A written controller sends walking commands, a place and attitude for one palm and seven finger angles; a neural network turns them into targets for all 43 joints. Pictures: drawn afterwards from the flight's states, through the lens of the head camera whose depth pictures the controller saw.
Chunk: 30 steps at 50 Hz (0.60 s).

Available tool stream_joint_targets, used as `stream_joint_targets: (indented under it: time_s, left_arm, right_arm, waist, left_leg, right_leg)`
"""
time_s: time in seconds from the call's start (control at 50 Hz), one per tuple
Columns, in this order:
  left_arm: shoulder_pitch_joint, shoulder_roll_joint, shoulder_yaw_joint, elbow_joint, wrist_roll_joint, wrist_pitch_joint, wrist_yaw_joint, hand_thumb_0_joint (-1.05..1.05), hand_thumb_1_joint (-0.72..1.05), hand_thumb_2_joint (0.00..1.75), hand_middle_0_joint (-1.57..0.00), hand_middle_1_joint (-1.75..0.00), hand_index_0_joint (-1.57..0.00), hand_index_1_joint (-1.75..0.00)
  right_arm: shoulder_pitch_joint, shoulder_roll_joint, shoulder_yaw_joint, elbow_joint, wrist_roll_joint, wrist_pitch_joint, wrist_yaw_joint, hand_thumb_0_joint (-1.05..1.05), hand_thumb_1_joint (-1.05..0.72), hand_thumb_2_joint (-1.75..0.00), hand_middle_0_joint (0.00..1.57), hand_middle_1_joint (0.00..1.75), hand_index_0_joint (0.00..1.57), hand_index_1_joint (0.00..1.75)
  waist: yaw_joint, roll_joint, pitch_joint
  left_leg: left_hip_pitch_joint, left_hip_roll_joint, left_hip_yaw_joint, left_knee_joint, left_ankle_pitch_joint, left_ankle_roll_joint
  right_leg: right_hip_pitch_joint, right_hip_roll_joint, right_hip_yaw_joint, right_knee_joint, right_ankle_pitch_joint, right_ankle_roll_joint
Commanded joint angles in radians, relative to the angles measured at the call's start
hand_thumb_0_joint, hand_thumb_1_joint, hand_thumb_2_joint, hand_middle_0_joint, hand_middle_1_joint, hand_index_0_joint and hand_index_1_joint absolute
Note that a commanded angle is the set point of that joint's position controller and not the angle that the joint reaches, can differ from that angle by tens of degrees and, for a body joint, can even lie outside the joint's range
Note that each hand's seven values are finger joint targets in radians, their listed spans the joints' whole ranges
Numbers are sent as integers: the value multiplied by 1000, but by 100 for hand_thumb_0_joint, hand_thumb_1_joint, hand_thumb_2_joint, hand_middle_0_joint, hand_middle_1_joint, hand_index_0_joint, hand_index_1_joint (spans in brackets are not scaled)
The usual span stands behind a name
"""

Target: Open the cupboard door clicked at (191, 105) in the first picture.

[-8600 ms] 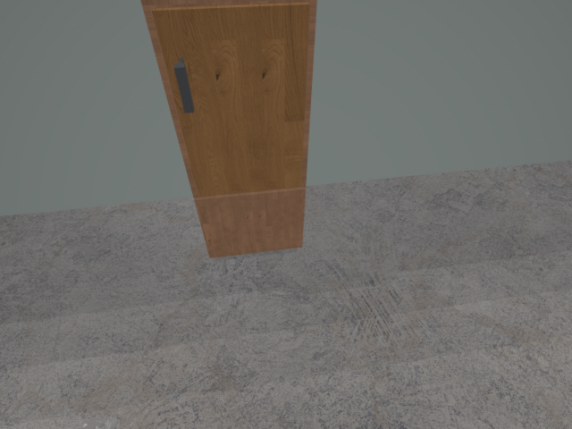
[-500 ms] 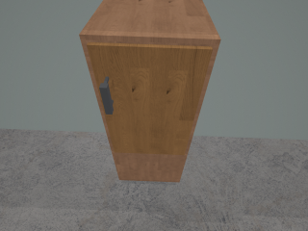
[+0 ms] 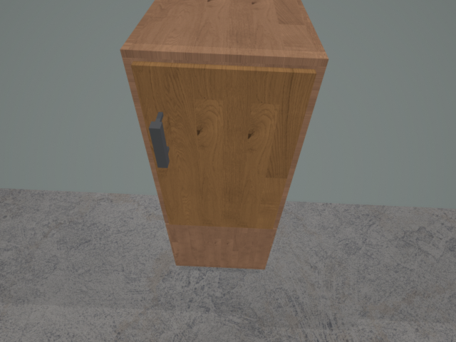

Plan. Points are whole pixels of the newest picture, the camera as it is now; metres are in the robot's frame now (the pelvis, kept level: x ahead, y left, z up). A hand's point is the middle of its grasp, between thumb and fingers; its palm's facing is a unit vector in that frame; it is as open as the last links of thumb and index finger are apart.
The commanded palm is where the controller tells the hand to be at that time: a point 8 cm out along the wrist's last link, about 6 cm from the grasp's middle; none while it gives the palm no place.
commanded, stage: raise the hand with hooked fingers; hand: left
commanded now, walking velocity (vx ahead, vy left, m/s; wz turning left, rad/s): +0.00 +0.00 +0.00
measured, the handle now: (161, 140) +0.53 +0.19 +0.04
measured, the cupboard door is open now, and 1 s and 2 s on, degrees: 0 0 0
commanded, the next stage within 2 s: none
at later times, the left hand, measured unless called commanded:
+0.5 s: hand (148, 327) +0.16 +0.15 -0.06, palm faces +0.02 -1.00 +0.02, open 8.7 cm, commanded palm +0.14 +0.23 -0.03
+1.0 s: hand (103, 283) +0.21 +0.22 +0.01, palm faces +0.12 -0.99 -0.07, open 11.8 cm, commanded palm +0.18 +0.27 +0.01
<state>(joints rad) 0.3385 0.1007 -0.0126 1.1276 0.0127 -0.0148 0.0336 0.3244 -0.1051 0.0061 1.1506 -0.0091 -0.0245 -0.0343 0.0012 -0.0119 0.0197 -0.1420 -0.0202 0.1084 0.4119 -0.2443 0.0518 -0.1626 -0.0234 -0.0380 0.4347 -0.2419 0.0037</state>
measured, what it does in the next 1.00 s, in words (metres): lowers itself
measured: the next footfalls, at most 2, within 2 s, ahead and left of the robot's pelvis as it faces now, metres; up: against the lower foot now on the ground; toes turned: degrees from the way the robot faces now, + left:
none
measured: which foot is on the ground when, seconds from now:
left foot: down 0.00-1.00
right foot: down 0.00-1.00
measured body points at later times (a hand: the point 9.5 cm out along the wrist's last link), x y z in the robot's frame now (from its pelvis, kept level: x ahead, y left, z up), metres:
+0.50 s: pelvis -0.02 -0.03 -0.07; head +0.01 +0.00 +0.38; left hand +0.16 +0.20 -0.06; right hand +0.21 -0.27 -0.08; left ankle -0.01 +0.08 -0.74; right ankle +0.00 -0.12 -0.74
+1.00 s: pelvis -0.02 -0.02 -0.05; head +0.03 -0.02 +0.39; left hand +0.19 +0.27 +0.02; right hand +0.12 -0.27 -0.14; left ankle -0.01 +0.08 -0.74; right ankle +0.00 -0.12 -0.74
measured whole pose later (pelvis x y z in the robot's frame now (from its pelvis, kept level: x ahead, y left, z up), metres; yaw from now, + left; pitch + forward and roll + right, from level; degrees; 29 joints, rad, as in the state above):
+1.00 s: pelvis -0.02 -0.02 -0.05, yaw +2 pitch +10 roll -1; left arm 0.32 0.29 0.33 0.06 -0.35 -0.31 -0.32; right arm 0.33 -0.25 0.00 0.57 0.04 -0.19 -0.06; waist -0.02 0.03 -0.10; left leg -0.68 0.03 0.04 0.94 -0.45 0.02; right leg -0.65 -0.01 -0.10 0.91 -0.44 -0.03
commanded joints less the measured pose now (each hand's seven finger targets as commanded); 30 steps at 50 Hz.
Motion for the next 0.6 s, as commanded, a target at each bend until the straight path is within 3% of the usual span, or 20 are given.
stream_joint_targets:
  time_s: [0.0, 0.02, 0.04, 0.06, 0.08, 0.1, 0.12, 0.14, 0.2, 0.22, 0.24, 0.26, 0.28, 0.3, 0.34, 0.38, 0.4, 0.46, 0.5, 0.58]
  left_arm:
    - [77, 70, 11, -22, 3, -13, 9, 0, 90, 90, -20, -30, -20, -30]
    - [110, 135, 10, 5, 16, -30, 44, 0, 90, 90, -20, -30, -20, -30]
    - [-613, 305, 53, -1565, -199, -228, 31, 0, 88, 89, -20, -32, -20, -32]
    - [-288, 244, 55, -1327, -125, -155, 83, 0, 85, 88, -20, -33, -20, -33]
    - [-245, 186, 38, -1207, -140, -103, 136, 0, 83, 87, -21, -34, -21, -34]
    - [51, -4, -58, -986, -141, -7, 135, 0, 81, 86, -21, -36, -21, -36]
    - [-46, -13, -106, -1178, -171, -5, 115, 0, 78, 85, -21, -37, -21, -37]
    - [-64, 12, -105, -1263, -180, -40, 100, 0, 76, 84, -21, -39, -21, -39]
    - [-62, 17, -103, -1229, -160, -154, 61, 0, 69, 81, -22, -43, -22, -43]
    - [-56, 3, -80, -1125, -159, -195, 36, 0, 67, 80, -22, -45, -22, -45]
    - [-6, 18, -22, -1016, -167, -251, -2, 0, 64, 79, -22, -47, -22, -47]
    - [109, 29, 28, -943, -189, -315, -55, 0, 62, 78, -22, -48, -22, -48]
    - [219, 74, 97, -892, -207, -371, -120, 0, 60, 77, -22, -50, -22, -50]
    - [280, 92, 145, -915, -237, -433, -187, 0, 57, 76, -22, -51, -22, -51]
    - [290, 181, 248, -934, -253, -532, -298, 0, 53, 74, -23, -54, -23, -54]
    - [290, 277, 330, -1010, -224, -526, -310, 0, 48, 72, -23, -57, -23, -57]
    - [244, 252, 282, -1140, -227, -512, -307, 0, 46, 71, -23, -58, -23, -58]
    - [90, 247, 276, -1384, -255, -498, -260, 0, 39, 68, -24, -63, -24, -63]
    - [-13, 267, 285, -1515, -274, -537, -242, 0, 34, 66, -24, -66, -24, -66]
    - [-199, 214, 164, -1506, -301, -625, -313, 0, 25, 62, -25, -72, -25, -72]
  right_arm:
    - [71, -82, -11, -19, -1, -12, -4, 0, -90, -90, 20, 30, 20, 30]
    - [-50, -142, -11, -102, 9, -18, 10, 0, -90, -90, 20, 30, 20, 30]
    - [-19, -338, -31, -480, 34, -155, -29, 0, -90, -90, 20, 30, 20, 30]
    - [-113, -228, 10, -416, 51, -250, -52, 0, -90, -90, 20, 30, 20, 30]
    - [-97, -230, -21, -355, 57, -279, -55, 0, -90, -90, 20, 30, 20, 30]
    - [-67, -189, -20, -352, 67, -272, -40, 0, -90, -90, 20, 30, 20, 30]
    - [-78, -219, -16, -436, 81, -282, -42, 0, -90, -90, 20, 30, 20, 30]
    - [-96, -248, -23, -463, 87, -305, -55, 0, -90, -90, 20, 30, 20, 30]
    - [-92, -283, -33, -534, 52, -344, -55, 0, -90, -90, 20, 30, 20, 30]
    - [-104, -281, -46, -546, 39, -341, -49, 0, -90, -90, 20, 30, 20, 30]
    - [-116, -284, -59, -561, 29, -336, -39, 0, -90, -90, 20, 30, 20, 30]
    - [-126, -282, -69, -587, 25, -333, -26, 0, -90, -90, 20, 30, 20, 30]
    - [-124, -283, -81, -613, 29, -324, -3, 0, -90, -90, 20, 30, 20, 30]
    - [-151, -281, -87, -653, 20, -312, 17, 0, -90, -90, 20, 30, 20, 30]
    - [-194, -285, -99, -723, 14, -283, 44, 0, -90, -90, 20, 30, 20, 30]
    - [-193, -272, -103, -769, 14, -241, 54, 0, -90, -90, 20, 30, 20, 30]
    - [-220, -269, -96, -815, 14, -220, 56, 0, -90, -90, 20, 30, 20, 30]
    - [-195, -242, -91, -855, 21, -194, 47, 0, -90, -90, 20, 30, 20, 30]
    - [-146, -242, -88, -838, 17, -189, 27, 0, -90, -90, 20, 30, 20, 30]
    - [-121, -260, -53, -767, 24, -228, -6, 0, -90, -90, 20, 30, 20, 30]
  waist:
    - [1, 1, 92]
    - [34, -12, 126]
    - [-117, 192, -393]
    - [-26, 263, -365]
    - [-53, 208, -266]
    - [-43, 120, -123]
    - [-47, 85, -47]
    - [-55, 50, -44]
    - [-88, -162, 1]
    - [-82, -237, 51]
    - [-55, -314, 55]
    - [-14, -344, 38]
    - [42, -282, -3]
    - [70, -226, -61]
    - [85, -109, -154]
    - [131, 52, -250]
    - [128, 118, -289]
    - [79, 199, -368]
    - [14, 159, -375]
    - [-102, 95, -267]
  left_leg:
    - [-65, 130, -136, -111, 51, -6]
    - [-142, 137, -102, 93, 194, -41]
    - [147, 37, -122, -8, 235, -38]
    - [139, 76, -105, -37, 304, -40]
    - [31, 78, -115, -44, 168, -66]
    - [-78, 85, -148, -60, 1, -52]
    - [-148, 77, -167, -42, -95, -40]
    - [-157, 67, -163, -13, -145, -33]
    - [-239, 33, -175, 109, -157, -26]
    - [-305, 28, -175, 154, -179, -33]
    - [-379, 22, -163, 210, -190, -40]
    - [-440, 17, -147, 256, -187, -49]
    - [-462, 3, -128, 289, -136, -59]
    - [-468, -11, -110, 331, -83, -69]
    - [-514, -29, -85, 414, -3, -73]
    - [-540, -27, -64, 437, 57, -67]
    - [-528, -25, -58, 442, 74, -62]
    - [-478, -5, -73, 478, 93, -44]
    - [-476, 17, -104, 521, 76, -32]
    - [-542, 31, -146, 603, -40, -21]
  right_leg:
    - [-52, -75, 89, -77, 85, -41]
    - [-86, -127, 114, -55, 392, -30]
    - [14, -17, 26, 34, 250, -29]
    - [-28, 15, 2, 96, 69, -51]
    - [-102, 19, -22, 117, -24, -38]
    - [-161, 11, -50, 104, -59, -30]
    - [-165, 5, -54, 84, -52, -28]
    - [-183, 6, -45, 65, -86, -25]
    - [-318, 21, -46, 97, -192, -19]
    - [-398, 23, -59, 128, -236, -17]
    - [-460, 21, -62, 161, -296, -17]
    - [-488, 21, -58, 197, -333, -21]
    - [-461, 20, -45, 235, -286, -37]
    - [-425, 19, -43, 284, -209, -48]
    - [-378, 13, -28, 385, -35, -60]
    - [-346, 14, -6, 463, 69, -64]
    - [-343, 16, 1, 484, 97, -64]
    - [-373, 24, 19, 477, 112, -54]
    - [-425, 35, 35, 467, 89, -41]
    - [-575, 43, 64, 435, -74, -31]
